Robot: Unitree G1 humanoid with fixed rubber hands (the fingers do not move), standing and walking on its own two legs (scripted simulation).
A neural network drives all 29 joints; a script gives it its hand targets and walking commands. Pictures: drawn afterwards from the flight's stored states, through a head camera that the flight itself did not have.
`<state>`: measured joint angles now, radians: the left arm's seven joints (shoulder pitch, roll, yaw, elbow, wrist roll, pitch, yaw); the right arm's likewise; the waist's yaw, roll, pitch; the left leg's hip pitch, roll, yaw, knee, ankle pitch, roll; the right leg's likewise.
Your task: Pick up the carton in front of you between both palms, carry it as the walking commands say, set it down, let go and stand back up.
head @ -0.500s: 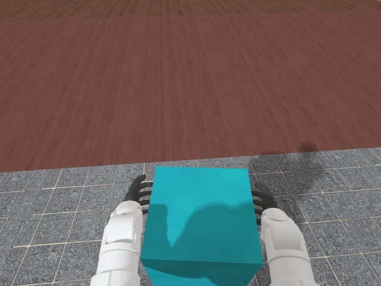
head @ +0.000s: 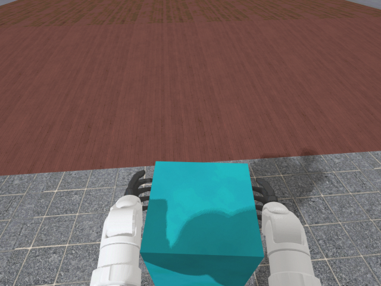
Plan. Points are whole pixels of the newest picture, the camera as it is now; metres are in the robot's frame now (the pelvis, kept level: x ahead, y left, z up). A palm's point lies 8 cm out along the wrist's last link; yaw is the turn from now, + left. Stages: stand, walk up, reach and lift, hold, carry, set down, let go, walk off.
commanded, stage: hold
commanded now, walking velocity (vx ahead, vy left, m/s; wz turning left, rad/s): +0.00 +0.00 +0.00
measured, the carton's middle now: (199, 228) +0.29 +0.00 -0.03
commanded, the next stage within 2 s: carry in 0.24 s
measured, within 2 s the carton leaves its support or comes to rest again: neither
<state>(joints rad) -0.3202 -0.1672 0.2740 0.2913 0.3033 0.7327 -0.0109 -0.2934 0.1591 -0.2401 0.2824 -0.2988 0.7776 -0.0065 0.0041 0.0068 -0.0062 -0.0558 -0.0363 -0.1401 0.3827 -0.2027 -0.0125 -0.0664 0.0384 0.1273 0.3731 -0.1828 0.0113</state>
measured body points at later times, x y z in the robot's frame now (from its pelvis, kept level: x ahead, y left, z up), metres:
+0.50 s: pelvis +0.05 +0.02 -0.01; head +0.01 +0.03 +0.44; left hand +0.35 +0.18 +0.06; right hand +0.35 -0.13 +0.06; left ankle +0.01 +0.14 -0.74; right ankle +0.02 -0.12 -0.73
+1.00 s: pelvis +0.29 +0.06 -0.01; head +0.29 +0.07 +0.44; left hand +0.58 +0.22 +0.08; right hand +0.57 -0.09 +0.07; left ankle +0.27 +0.13 -0.74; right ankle +0.20 -0.06 -0.66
